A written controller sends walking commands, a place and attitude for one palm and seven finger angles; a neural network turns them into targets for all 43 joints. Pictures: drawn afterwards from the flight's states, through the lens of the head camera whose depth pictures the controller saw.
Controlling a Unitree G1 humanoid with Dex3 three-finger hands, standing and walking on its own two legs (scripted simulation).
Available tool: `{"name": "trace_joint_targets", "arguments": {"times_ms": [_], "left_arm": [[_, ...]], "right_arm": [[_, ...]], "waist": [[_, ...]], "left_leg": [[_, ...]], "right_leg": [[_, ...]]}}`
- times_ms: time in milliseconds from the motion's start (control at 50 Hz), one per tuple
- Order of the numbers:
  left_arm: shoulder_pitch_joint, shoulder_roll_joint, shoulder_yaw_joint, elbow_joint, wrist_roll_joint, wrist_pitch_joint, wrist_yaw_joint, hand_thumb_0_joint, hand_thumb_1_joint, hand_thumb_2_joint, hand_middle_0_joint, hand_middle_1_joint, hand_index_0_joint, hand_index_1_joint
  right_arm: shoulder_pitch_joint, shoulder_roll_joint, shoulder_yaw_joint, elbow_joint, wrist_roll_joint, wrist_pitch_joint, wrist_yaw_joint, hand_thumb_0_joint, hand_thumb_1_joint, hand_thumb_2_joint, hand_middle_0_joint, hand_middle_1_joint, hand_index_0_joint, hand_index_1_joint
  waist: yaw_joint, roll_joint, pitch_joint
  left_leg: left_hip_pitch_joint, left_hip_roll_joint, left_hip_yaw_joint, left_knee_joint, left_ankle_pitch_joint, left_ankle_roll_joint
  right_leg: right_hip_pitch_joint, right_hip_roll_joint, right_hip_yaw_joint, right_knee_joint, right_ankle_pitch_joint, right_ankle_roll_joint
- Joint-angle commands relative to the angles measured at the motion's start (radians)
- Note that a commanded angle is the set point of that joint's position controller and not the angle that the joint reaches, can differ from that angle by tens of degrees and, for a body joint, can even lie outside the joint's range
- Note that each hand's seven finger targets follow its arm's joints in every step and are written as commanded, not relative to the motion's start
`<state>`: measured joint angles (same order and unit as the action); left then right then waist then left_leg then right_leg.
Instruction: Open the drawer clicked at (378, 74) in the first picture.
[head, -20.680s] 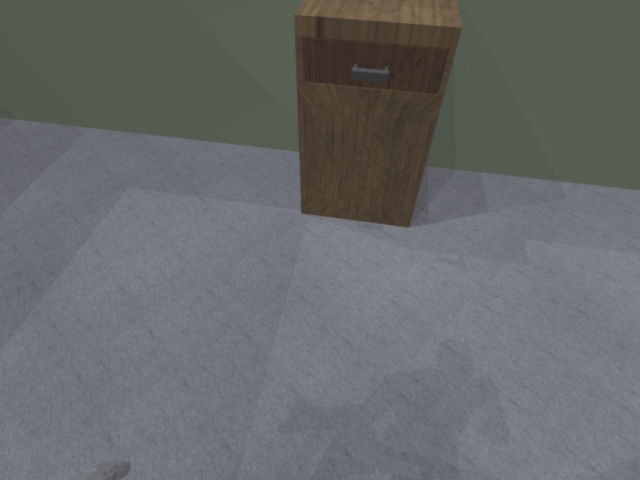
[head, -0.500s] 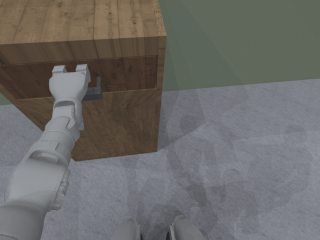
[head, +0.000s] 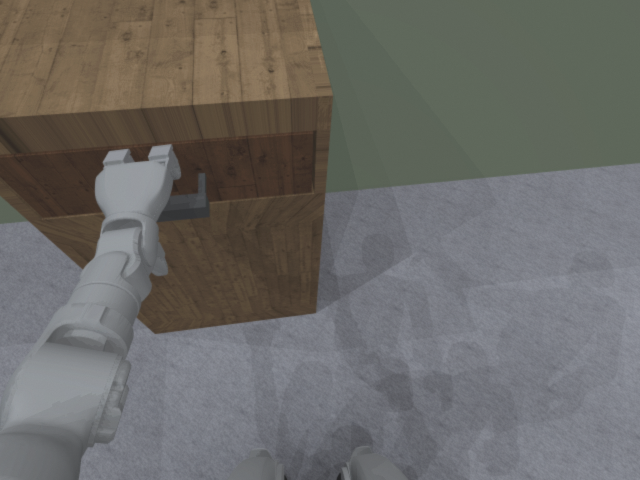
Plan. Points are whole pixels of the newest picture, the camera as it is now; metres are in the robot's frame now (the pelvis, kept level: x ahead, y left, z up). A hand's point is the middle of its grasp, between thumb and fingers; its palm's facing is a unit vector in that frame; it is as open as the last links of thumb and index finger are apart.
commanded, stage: lift the fingers back up to retry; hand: left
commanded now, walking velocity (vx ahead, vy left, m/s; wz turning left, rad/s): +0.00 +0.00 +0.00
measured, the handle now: (168, 195) +0.52 +0.20 -0.02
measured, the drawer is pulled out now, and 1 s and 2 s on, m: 0.00 0.00 0.00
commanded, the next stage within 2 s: re-aim the fingers above the handle in 0.44 s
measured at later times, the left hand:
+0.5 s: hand (138, 198) +0.47 +0.21 +0.05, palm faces -0.04 -0.05 -1.00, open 13.8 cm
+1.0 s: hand (149, 193) +0.47 +0.20 +0.05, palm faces -0.03 -0.03 -1.00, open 13.8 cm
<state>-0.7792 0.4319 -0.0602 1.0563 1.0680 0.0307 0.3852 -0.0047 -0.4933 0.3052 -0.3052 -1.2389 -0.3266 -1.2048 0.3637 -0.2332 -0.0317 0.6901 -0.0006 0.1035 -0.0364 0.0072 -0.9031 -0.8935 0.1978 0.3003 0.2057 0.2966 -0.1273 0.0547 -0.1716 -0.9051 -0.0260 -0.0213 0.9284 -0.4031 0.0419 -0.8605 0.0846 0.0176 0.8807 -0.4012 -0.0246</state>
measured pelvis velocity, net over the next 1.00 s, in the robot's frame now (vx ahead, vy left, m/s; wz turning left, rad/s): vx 0.02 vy -0.01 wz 0.00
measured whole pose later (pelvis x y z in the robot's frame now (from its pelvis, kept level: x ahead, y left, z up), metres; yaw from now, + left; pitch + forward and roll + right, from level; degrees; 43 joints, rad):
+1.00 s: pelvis +0.02 -0.01 +0.02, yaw +0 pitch +17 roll -1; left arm -0.70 0.39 -0.08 0.98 1.07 0.03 0.35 0.00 -0.49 0.31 -0.32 -1.20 -0.32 -1.20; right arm 0.34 -0.24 -0.06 0.68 0.00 0.15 -0.02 0.01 -0.90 -0.89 0.20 0.30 0.20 0.30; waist -0.09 0.05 -0.16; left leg -0.70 -0.03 -0.01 0.78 -0.38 0.04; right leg -0.66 0.08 0.04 0.76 -0.38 -0.03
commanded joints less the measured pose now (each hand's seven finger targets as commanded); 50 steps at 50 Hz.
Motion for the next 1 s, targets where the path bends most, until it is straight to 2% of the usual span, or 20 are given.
{"name": "trace_joint_targets", "arguments": {"times_ms": [0, 160, 220, 240, 280, 400, 440, 460, 480, 520, 580, 600, 640, 720, 740, 760, 800, 860, 900, 980], "left_arm": [[-0.430, 0.195, 0.044, -0.256, -0.001, -0.019, 0.061, 0.000, -0.500, 0.300, -0.300, -1.200, -0.300, -1.200], [-0.383, 0.121, 0.003, -0.330, -0.013, 0.010, 0.049, 0.000, -0.500, 0.300, -0.300, -1.200, -0.300, -1.200], [-0.354, 0.151, 0.029, -0.329, -0.011, 0.029, 0.038, 0.000, -0.500, 0.300, -0.300, -1.200, -0.300, -1.200], [-0.353, 0.131, 0.013, -0.341, -0.011, 0.034, 0.031, 0.000, -0.500, 0.300, -0.300, -1.200, -0.300, -1.200], [-0.305, 0.119, 0.011, -0.296, -0.012, 0.045, 0.018, 0.000, -0.500, 0.300, -0.300, -1.200, -0.300, -1.200], [-0.214, 0.154, 0.043, -0.316, -0.010, 0.027, -0.022, 0.000, -0.500, 0.300, -0.300, -1.200, -0.300, -1.200], [-0.237, 0.113, 0.003, -0.317, -0.004, 0.017, -0.026, 0.000, -0.500, 0.300, -0.300, -1.200, -0.300, -1.200], [-0.259, 0.125, 0.008, -0.329, 0.000, 0.009, -0.023, 0.000, -0.500, 0.300, -0.300, -1.200, -0.300, -1.200], [-0.269, 0.140, 0.018, -0.340, 0.005, 0.001, -0.019, 0.000, -0.500, 0.300, -0.300, -1.200, -0.300, -1.200], [-0.325, 0.124, 0.004, -0.381, 0.000, -0.019, -0.014, 0.000, -0.500, 0.300, -0.300, -1.200, -0.300, -1.200], [-0.343, 0.134, 0.015, -0.408, 0.005, -0.037, 0.006, 0.000, -0.500, 0.300, -0.300, -1.200, -0.300, -1.200], [-0.347, 0.139, 0.022, -0.400, 0.005, -0.037, 0.011, 0.000, -0.500, 0.300, -0.300, -1.200, -0.300, -1.200], [-0.334, 0.135, 0.019, -0.328, 0.010, -0.017, 0.022, 0.000, -0.500, 0.300, -0.300, -1.200, -0.300, -1.200], [-0.342, 0.114, 0.000, -0.299, 0.003, 0.011, 0.022, 0.000, -0.500, 0.300, -0.300, -1.200, -0.300, -1.200], [-0.377, 0.102, -0.017, -0.307, 0.002, 0.014, 0.017, 0.000, -0.500, 0.300, -0.300, -1.200, -0.300, -1.200], [-0.371, 0.097, -0.017, -0.291, -0.002, 0.019, 0.013, 0.000, -0.500, 0.300, -0.300, -1.200, -0.300, -1.200], [-0.377, 0.161, 0.032, -0.297, -0.003, 0.013, 0.007, 0.000, -0.500, 0.300, -0.300, -1.200, -0.300, -1.200], [-0.341, 0.169, 0.035, -0.245, 0.003, 0.015, 0.003, 0.000, -0.500, 0.300, -0.300, -1.200, -0.300, -1.200], [-0.363, 0.199, 0.057, -0.259, 0.008, 0.005, 0.006, 0.000, -0.500, 0.300, -0.300, -1.200, -0.300, -1.200], [-0.301, 0.174, 0.051, -0.273, 0.007, -0.007, 0.012, 0.000, -0.500, 0.300, -0.300, -1.200, -0.300, -1.200]], "right_arm": [[0.108, -0.162, -0.070, -0.052, -0.004, -0.013, -0.008, 0.000, -0.900, -0.900, 0.200, 0.300, 0.200, 0.300], [0.077, -0.159, -0.084, -0.052, 0.000, 0.009, 0.010, 0.000, -0.900, -0.900, 0.200, 0.300, 0.200, 0.300], [0.062, -0.159, -0.081, -0.059, 0.003, 0.021, 0.010, 0.000, -0.900, -0.900, 0.200, 0.300, 0.200, 0.300], [0.053, -0.158, -0.081, -0.066, 0.005, 0.023, 0.012, 0.000, -0.900, -0.900, 0.200, 0.300, 0.200, 0.300], [0.043, -0.157, -0.079, -0.068, 0.006, 0.029, 0.012, 0.000, -0.900, -0.900, 0.200, 0.300, 0.200, 0.300], [0.010, -0.155, -0.075, -0.103, 0.006, 0.046, 0.008, 0.000, -0.900, -0.900, 0.200, 0.300, 0.200, 0.300], [0.002, -0.151, -0.073, -0.108, 0.009, 0.046, 0.007, 0.000, -0.900, -0.900, 0.200, 0.300, 0.200, 0.300], [0.002, -0.152, -0.076, -0.106, 0.008, 0.044, 0.006, 0.000, -0.900, -0.900, 0.200, 0.300, 0.200, 0.300], [-0.001, -0.149, -0.076, -0.110, 0.009, 0.043, 0.004, 0.000, -0.900, -0.900, 0.200, 0.300, 0.200, 0.300], [0.004, -0.147, -0.082, -0.107, 0.006, 0.035, 0.002, 0.000, -0.900, -0.900, 0.200, 0.300, 0.200, 0.300], [0.005, -0.142, -0.084, -0.099, 0.002, 0.028, 0.003, 0.000, -0.900, -0.900, 0.200, 0.300, 0.200, 0.300], [0.004, -0.142, -0.086, -0.097, -0.001, 0.027, 0.004, 0.000, -0.900, -0.900, 0.200, 0.300, 0.200, 0.300], [0.009, -0.145, -0.082, -0.084, 0.003, 0.028, 0.005, 0.000, -0.900, -0.900, 0.200, 0.300, 0.200, 0.300], [0.013, -0.148, -0.082, -0.085, 0.004, 0.027, 0.008, 0.000, -0.900, -0.900, 0.200, 0.300, 0.200, 0.300], [0.015, -0.147, -0.081, -0.082, 0.006, 0.028, 0.009, 0.000, -0.900, -0.900, 0.200, 0.300, 0.200, 0.300], [0.021, -0.149, -0.083, -0.081, 0.004, 0.026, 0.008, 0.000, -0.900, -0.900, 0.200, 0.300, 0.200, 0.300], [0.020, -0.154, -0.080, -0.082, 0.002, 0.028, 0.002, 0.000, -0.900, -0.900, 0.200, 0.300, 0.200, 0.300], [0.027, -0.153, -0.074, -0.084, 0.006, 0.028, -0.002, 0.000, -0.900, -0.900, 0.200, 0.300, 0.200, 0.300], [0.026, -0.153, -0.072, -0.087, 0.005, 0.025, -0.004, 0.000, -0.900, -0.900, 0.200, 0.300, 0.200, 0.300], [0.038, -0.148, -0.078, -0.091, 0.006, 0.018, 0.002, 0.000, -0.900, -0.900, 0.200, 0.300, 0.200, 0.300]], "waist": [[0.010, 0.067, -0.456], [0.020, 0.057, -0.415], [0.035, 0.029, -0.400], [0.036, 0.035, -0.389], [0.037, -0.005, -0.346], [0.067, -0.056, -0.361], [0.049, -0.056, -0.308], [0.046, -0.043, -0.304], [0.051, -0.033, -0.311], [0.035, -0.021, -0.341], [0.043, 0.033, -0.391], [0.040, 0.023, -0.397], [0.031, -0.012, -0.340], [0.035, 0.007, -0.365], [0.024, 0.001, -0.366], [0.024, -0.014, -0.356], [0.035, -0.022, -0.390], [0.038, -0.036, -0.331], [0.045, -0.029, -0.348], [0.058, -0.002, -0.381]], "left_leg": [[0.453, 0.018, -0.005, -0.110, 0.388, 0.001], [0.579, 0.028, -0.012, -0.154, 0.557, -0.008], [0.583, 0.026, -0.010, -0.169, 0.598, -0.007], [0.585, 0.026, -0.008, -0.177, 0.612, -0.008], [0.557, 0.023, -0.001, -0.187, 0.571, -0.004], [0.510, 0.007, 0.027, -0.196, 0.565, 0.006], [0.496, 0.006, 0.028, -0.199, 0.521, 0.007], [0.502, 0.007, 0.026, -0.199, 0.499, 0.007], [0.508, 0.006, 0.022, -0.200, 0.496, 0.006], [0.539, 0.007, 0.018, -0.188, 0.506, 0.007], [0.565, 0.005, 0.016, -0.171, 0.540, 0.001], [0.566, 0.005, 0.012, -0.165, 0.542, 0.001], [0.517, 0.004, 0.013, -0.169, 0.483, 0.001], [0.520, 0.001, 0.015, -0.175, 0.469, 0.001], [0.524, 0.003, 0.011, -0.176, 0.467, 0.001], [0.515, 0.002, 0.014, -0.177, 0.456, 0.003], [0.504, 0.000, 0.017, -0.181, 0.459, 0.006], [0.444, -0.003, 0.027, -0.191, 0.409, 0.009], [0.438, -0.003, 0.029, -0.197, 0.405, 0.010], [0.468, 0.001, 0.034, -0.192, 0.448, 0.007]], "right_leg": [[0.189, -0.004, -0.034, -0.135, 0.289, -0.019], [0.238, -0.002, -0.045, -0.178, 0.377, -0.020], [0.285, -0.004, -0.041, -0.186, 0.417, -0.020], [0.291, -0.006, -0.043, -0.190, 0.426, -0.019], [0.307, -0.008, -0.040, -0.203, 0.422, -0.019], [0.422, -0.022, -0.015, -0.207, 0.525, -0.017], [0.385, -0.023, -0.018, -0.213, 0.490, -0.016], [0.370, -0.023, -0.016, -0.215, 0.462, -0.017], [0.363, -0.022, -0.016, -0.212, 0.445, -0.019], [0.348, -0.022, -0.014, -0.207, 0.440, -0.018], [0.331, -0.019, -0.015, -0.189, 0.449, -0.021], [0.327, -0.017, -0.016, -0.186, 0.443, -0.021], [0.303, -0.016, -0.021, -0.190, 0.410, -0.020], [0.318, -0.015, -0.019, -0.191, 0.403, -0.022], [0.305, -0.016, -0.022, -0.192, 0.399, -0.020], [0.314, -0.015, -0.023, -0.196, 0.396, -0.021], [0.352, -0.018, -0.012, -0.198, 0.421, -0.018], [0.358, -0.019, -0.011, -0.204, 0.402, -0.018], [0.371, -0.020, -0.005, -0.205, 0.400, -0.019], [0.376, -0.016, -0.009, -0.199, 0.429, -0.020]]}}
